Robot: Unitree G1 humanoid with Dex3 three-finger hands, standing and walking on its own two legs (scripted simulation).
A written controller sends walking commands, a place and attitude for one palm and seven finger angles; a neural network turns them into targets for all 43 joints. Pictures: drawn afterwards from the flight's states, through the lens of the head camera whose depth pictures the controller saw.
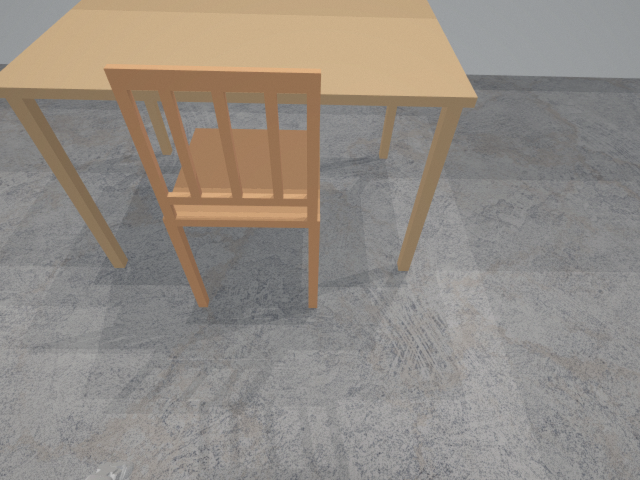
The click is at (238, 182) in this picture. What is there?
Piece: chair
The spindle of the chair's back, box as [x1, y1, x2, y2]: [211, 92, 242, 197]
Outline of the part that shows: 211,92 232,196 241,197 242,191 225,93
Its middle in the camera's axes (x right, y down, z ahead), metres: -0.21 -0.21 +0.89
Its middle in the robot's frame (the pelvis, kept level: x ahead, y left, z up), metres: +0.79 +0.25 -0.07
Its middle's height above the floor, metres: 0.70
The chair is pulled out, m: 0.00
